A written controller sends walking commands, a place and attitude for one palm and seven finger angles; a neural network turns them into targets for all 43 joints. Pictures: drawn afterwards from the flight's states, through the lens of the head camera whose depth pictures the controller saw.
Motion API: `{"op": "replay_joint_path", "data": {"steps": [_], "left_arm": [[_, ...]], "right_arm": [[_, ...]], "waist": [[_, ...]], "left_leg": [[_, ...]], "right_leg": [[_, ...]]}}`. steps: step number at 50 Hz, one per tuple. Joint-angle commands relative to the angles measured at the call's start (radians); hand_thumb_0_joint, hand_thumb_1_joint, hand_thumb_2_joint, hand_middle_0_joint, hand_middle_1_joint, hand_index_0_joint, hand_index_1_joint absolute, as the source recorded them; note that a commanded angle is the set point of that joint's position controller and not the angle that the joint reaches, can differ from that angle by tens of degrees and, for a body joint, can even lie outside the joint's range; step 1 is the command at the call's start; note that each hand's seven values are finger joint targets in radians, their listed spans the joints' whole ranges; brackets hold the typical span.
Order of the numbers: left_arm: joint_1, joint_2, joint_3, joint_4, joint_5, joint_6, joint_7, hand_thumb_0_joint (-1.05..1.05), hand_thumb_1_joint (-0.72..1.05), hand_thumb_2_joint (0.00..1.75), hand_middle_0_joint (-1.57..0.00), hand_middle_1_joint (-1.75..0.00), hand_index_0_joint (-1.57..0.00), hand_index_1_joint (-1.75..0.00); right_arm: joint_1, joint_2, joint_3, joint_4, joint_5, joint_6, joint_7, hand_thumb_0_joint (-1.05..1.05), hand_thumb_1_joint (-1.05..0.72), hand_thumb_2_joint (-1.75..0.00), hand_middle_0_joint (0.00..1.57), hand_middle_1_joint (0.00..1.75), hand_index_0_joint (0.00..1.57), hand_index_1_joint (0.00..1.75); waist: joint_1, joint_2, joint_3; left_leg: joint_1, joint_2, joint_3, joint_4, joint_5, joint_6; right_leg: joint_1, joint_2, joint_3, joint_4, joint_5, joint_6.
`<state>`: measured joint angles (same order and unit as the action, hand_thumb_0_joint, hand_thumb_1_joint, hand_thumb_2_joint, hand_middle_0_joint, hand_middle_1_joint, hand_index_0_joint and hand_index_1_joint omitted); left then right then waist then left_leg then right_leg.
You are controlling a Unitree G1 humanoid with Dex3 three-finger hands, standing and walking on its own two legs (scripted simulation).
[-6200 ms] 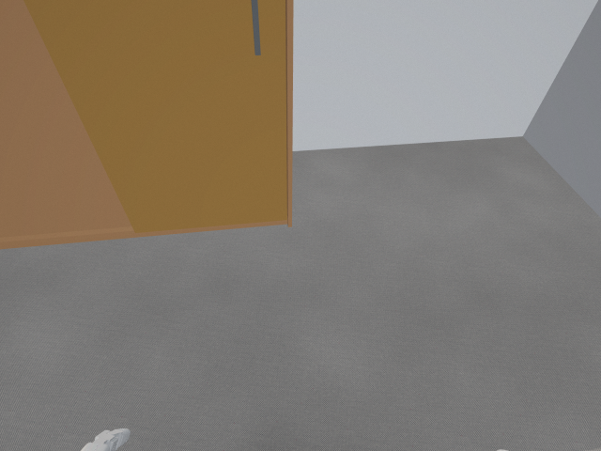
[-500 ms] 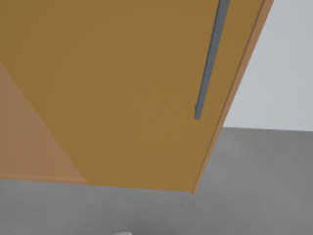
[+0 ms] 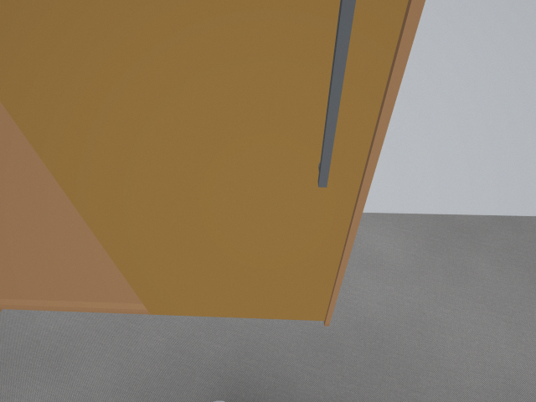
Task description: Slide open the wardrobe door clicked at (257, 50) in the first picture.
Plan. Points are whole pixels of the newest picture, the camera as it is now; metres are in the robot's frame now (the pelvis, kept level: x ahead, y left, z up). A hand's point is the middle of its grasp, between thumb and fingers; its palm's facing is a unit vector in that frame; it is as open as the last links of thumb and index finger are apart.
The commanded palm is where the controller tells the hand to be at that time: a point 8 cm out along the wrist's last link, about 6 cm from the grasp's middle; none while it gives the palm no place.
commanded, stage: come to a stop and stand still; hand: right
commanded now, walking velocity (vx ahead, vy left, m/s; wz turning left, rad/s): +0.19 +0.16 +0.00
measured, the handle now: (332, 100) +0.51 -0.08 +0.21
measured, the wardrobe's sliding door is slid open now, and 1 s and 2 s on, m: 0.00 0.00 0.00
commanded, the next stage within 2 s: look again from close up in 1.04 s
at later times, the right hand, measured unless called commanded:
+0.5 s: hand out of the picture +0.03 -0.15 -0.17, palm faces -0.02 +0.97 -0.24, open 7.3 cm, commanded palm none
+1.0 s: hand out of the picture +0.00 -0.13 -0.16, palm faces +0.03 +0.98 -0.20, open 7.4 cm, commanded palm none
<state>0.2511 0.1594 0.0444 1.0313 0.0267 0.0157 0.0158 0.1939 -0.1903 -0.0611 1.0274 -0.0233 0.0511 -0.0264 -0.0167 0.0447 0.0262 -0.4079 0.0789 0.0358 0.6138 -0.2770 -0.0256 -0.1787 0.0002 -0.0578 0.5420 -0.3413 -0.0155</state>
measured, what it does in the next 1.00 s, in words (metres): steps on the spot: left foot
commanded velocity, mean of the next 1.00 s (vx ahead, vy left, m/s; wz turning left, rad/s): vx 0.02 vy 0.03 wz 0.00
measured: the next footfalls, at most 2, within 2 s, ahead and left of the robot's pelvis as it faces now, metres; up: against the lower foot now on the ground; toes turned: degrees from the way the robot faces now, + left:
left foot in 0.34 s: +0.03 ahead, +0.12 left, +0.00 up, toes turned +4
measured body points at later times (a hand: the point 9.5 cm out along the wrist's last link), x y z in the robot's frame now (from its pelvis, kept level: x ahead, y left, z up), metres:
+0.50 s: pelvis +0.01 +0.02 +0.00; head +0.03 +0.05 +0.45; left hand -0.02 +0.23 -0.17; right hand +0.03 -0.20 -0.15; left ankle -0.01 +0.12 -0.73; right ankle -0.02 -0.10 -0.73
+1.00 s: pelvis +0.00 +0.04 +0.01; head +0.01 +0.06 +0.46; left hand +0.00 +0.26 -0.16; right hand +0.00 -0.18 -0.15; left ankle -0.01 +0.12 -0.73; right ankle -0.02 -0.10 -0.73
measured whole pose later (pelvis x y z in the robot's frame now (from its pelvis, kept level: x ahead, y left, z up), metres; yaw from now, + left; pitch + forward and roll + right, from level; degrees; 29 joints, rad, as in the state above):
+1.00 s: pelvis +0.00 +0.04 +0.01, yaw +0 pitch -1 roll -1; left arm 0.29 0.16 -0.01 1.12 0.02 -0.01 0.03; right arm 0.30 -0.14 0.01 1.11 -0.01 -0.03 -0.03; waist -0.01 -0.02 0.03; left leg -0.18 -0.03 0.08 0.49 -0.29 0.06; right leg -0.14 -0.05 -0.03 0.45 -0.29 0.05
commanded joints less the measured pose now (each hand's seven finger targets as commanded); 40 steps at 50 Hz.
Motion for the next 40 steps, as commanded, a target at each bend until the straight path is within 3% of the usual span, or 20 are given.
{"op": "replay_joint_path", "data": {"steps": [1,3,5,8,10,13,15,16,17,18,19,20,21,23,25,26,29,32,35,40], "left_arm": [[-0.021,0.136,0.007,-0.05,0.005,-0.028,0.019,0.0,0.9,0.9,-0.2,-0.3,-0.2,-0.3],[0.018,0.134,0.007,-0.034,0.0,-0.037,0.024,0.0,0.9,0.9,-0.2,-0.3,-0.2,-0.3],[0.079,0.123,0.008,-0.017,-0.005,-0.043,0.029,0.0,0.9,0.9,-0.2,-0.3,-0.2,-0.3],[0.151,0.121,0.012,0.018,0.001,-0.047,0.036,0.0,0.9,0.9,-0.2,-0.3,-0.2,-0.3],[0.17,0.124,0.013,0.035,0.004,-0.046,0.04,0.0,0.9,0.9,-0.2,-0.3,-0.2,-0.3],[0.15,0.137,0.015,0.053,0.001,-0.038,0.04,0.0,0.9,0.9,-0.2,-0.3,-0.2,-0.3],[0.139,0.122,0.013,0.062,-0.011,-0.038,0.037,0.0,0.9,0.9,-0.2,-0.3,-0.2,-0.3],[0.021,0.142,0.0,0.014,-0.029,-0.056,0.019,0.0,0.9,0.9,-0.2,-0.3,-0.2,-0.3],[0.031,0.052,-0.019,-0.029,-0.016,-0.045,0.006,0.0,0.9,0.9,-0.2,-0.3,-0.2,-0.3],[0.079,0.028,-0.023,-0.023,-0.008,-0.041,0.004,0.0,0.9,0.9,-0.2,-0.3,-0.2,-0.3],[0.123,0.017,-0.027,-0.005,-0.008,-0.041,-0.002,0.0,0.9,0.9,-0.2,-0.3,-0.2,-0.3],[0.175,0.017,-0.03,0.016,-0.001,-0.043,-0.004,0.0,0.9,0.9,-0.2,-0.3,-0.2,-0.3],[0.188,0.038,-0.032,0.023,-0.003,-0.049,0.0,0.0,0.9,0.9,-0.2,-0.3,-0.2,-0.3],[0.17,0.047,-0.036,0.026,-0.009,-0.054,0.01,0.0,0.9,0.9,-0.2,-0.3,-0.2,-0.3],[0.168,0.043,-0.041,0.026,-0.01,-0.054,0.017,0.0,0.9,0.9,-0.2,-0.3,-0.2,-0.3],[0.159,0.047,-0.044,0.026,-0.01,-0.052,0.019,0.0,0.9,0.9,-0.2,-0.3,-0.2,-0.3],[0.154,0.047,-0.044,0.03,-0.013,-0.043,0.02,0.0,0.9,0.9,-0.2,-0.3,-0.2,-0.3],[0.151,0.049,-0.045,0.041,-0.012,-0.043,0.02,0.0,0.9,0.9,-0.2,-0.3,-0.2,-0.3],[0.134,0.045,-0.047,0.051,-0.011,-0.041,0.02,0.0,0.9,0.9,-0.2,-0.3,-0.2,-0.3],[0.123,0.051,-0.046,0.052,-0.01,-0.039,0.019,0.0,0.9,0.9,-0.2,-0.3,-0.2,-0.3]], "right_arm": [[0.011,-0.06,-0.012,-0.044,-0.01,-0.013,0.013,0.0,-0.9,-0.9,0.2,0.3,0.2,0.3],[0.058,-0.05,-0.008,-0.014,-0.008,-0.023,0.022,0.0,-0.9,-0.9,0.2,0.3,0.2,0.3],[0.047,-0.05,-0.005,-0.011,-0.006,-0.035,0.025,0.0,-0.9,-0.9,0.2,0.3,0.2,0.3],[0.019,-0.043,0.005,-0.017,-0.001,-0.039,0.024,0.0,-0.9,-0.9,0.2,0.3,0.2,0.3],[-0.007,-0.033,0.011,-0.024,0.005,-0.042,0.024,0.0,-0.9,-0.9,0.2,0.3,0.2,0.3],[0.049,-0.008,0.017,0.003,0.012,-0.044,0.019,0.0,-0.9,-0.9,0.2,0.3,0.2,0.3],[0.12,-0.015,0.017,0.036,0.012,-0.057,0.014,0.0,-0.9,-0.9,0.2,0.3,0.2,0.3],[0.206,-0.049,0.031,0.104,-0.005,-0.081,-0.035,0.0,-0.9,-0.9,0.2,0.3,0.2,0.3],[0.199,-0.09,0.033,0.064,0.007,-0.091,-0.029,0.0,-0.9,-0.9,0.2,0.3,0.2,0.3],[0.146,-0.095,0.04,0.044,0.005,-0.089,-0.023,0.0,-0.9,-0.9,0.2,0.3,0.2,0.3],[0.122,-0.096,0.045,0.035,0.005,-0.087,-0.019,0.0,-0.9,-0.9,0.2,0.3,0.2,0.3],[0.123,-0.08,0.037,0.041,0.005,-0.102,-0.02,0.0,-0.9,-0.9,0.2,0.3,0.2,0.3],[0.12,-0.057,0.041,0.044,0.013,-0.108,-0.022,0.0,-0.9,-0.9,0.2,0.3,0.2,0.3],[0.126,-0.05,0.049,0.046,0.016,-0.106,-0.021,0.0,-0.9,-0.9,0.2,0.3,0.2,0.3],[0.131,-0.057,0.047,0.051,0.014,-0.108,-0.02,0.0,-0.9,-0.9,0.2,0.3,0.2,0.3],[0.139,-0.061,0.047,0.054,0.015,-0.107,-0.02,0.0,-0.9,-0.9,0.2,0.3,0.2,0.3],[0.137,-0.067,0.048,0.054,0.015,-0.1,-0.021,0.0,-0.9,-0.9,0.2,0.3,0.2,0.3],[0.134,-0.074,0.044,0.046,0.014,-0.098,-0.021,0.0,-0.9,-0.9,0.2,0.3,0.2,0.3],[0.129,-0.074,0.043,0.043,0.012,-0.093,-0.019,0.0,-0.9,-0.9,0.2,0.3,0.2,0.3],[0.137,-0.084,0.039,0.037,0.011,-0.093,-0.016,0.0,-0.9,-0.9,0.2,0.3,0.2,0.3]], "waist": [[-0.01,-0.221,0.133],[-0.003,-0.153,0.121],[0.021,-0.114,0.111],[0.059,-0.16,0.055],[0.073,-0.183,0.036],[0.05,-0.196,-0.017],[0.016,-0.143,-0.049],[-0.031,-0.089,-0.019],[-0.001,0.03,0.017],[0.034,0.008,0.023],[0.051,-0.04,-0.006],[0.07,-0.012,-0.086],[0.063,0.02,-0.097],[0.047,-0.049,-0.081],[0.041,-0.058,-0.037],[0.035,-0.034,-0.012],[0.039,0.043,0.037],[0.035,-0.006,0.034],[0.029,-0.003,0.066],[0.027,-0.004,0.044]], "left_leg": [[-0.024,-0.045,-0.065,0.277,-0.059,0.002],[-0.108,-0.053,-0.053,0.325,-0.031,-0.006],[-0.157,-0.037,-0.045,0.294,-0.025,-0.014],[-0.14,-0.026,-0.031,0.209,-0.084,-0.02],[-0.086,-0.025,-0.02,0.109,-0.143,-0.014],[0.074,-0.05,0.007,-0.051,-0.111,0.0],[0.233,-0.053,0.02,-0.261,0.112,0.004],[0.233,0.027,-0.08,-0.262,0.309,0.036],[0.206,0.102,-0.181,-0.311,0.157,0.078],[0.162,0.124,-0.172,-0.306,0.009,0.114],[0.13,0.094,-0.139,-0.28,-0.088,0.123],[0.187,0.058,-0.105,-0.206,0.101,0.117],[0.225,0.041,-0.091,-0.17,0.197,0.106],[0.244,0.04,-0.078,-0.134,0.334,0.098],[0.251,0.041,-0.072,-0.117,0.454,0.094],[0.251,0.047,-0.077,-0.12,0.504,0.09],[0.222,0.052,-0.089,-0.165,0.434,0.09],[0.228,0.046,-0.085,-0.169,0.396,0.089],[0.211,0.039,-0.085,-0.196,0.32,0.086],[0.218,0.046,-0.099,-0.229,0.285,0.088]], "right_leg": [[-0.216,-0.262,0.316,-0.469,-0.245,-0.086],[-0.072,-0.238,0.249,-0.431,-0.129,-0.089],[0.043,-0.247,0.227,-0.401,0.014,-0.103],[0.17,-0.28,0.237,-0.342,0.27,-0.132],[0.194,-0.298,0.226,-0.284,0.474,-0.153],[0.155,-0.27,0.202,-0.214,0.585,-0.138],[0.092,-0.214,0.158,-0.138,0.534,-0.085],[-0.022,-0.173,0.055,0.045,0.472,-0.016],[-0.128,-0.074,0.025,0.046,0.02,0.008],[-0.104,-0.052,0.021,0.03,-0.043,0.008],[-0.052,-0.038,0.018,-0.009,0.005,0.011],[-0.026,-0.061,0.033,-0.005,0.132,0.007],[-0.032,-0.086,0.057,-0.01,0.208,-0.002],[-0.02,-0.1,0.06,-0.033,0.293,-0.003],[-0.035,-0.101,0.058,-0.042,0.343,0.0],[-0.046,-0.097,0.053,-0.04,0.323,0.004],[-0.051,-0.089,0.051,-0.07,0.211,0.008],[-0.033,-0.09,0.052,-0.091,0.228,0.009],[-0.029,-0.092,0.054,-0.115,0.215,0.007],[-0.004,-0.088,0.046,-0.124,0.193,0.01]]}}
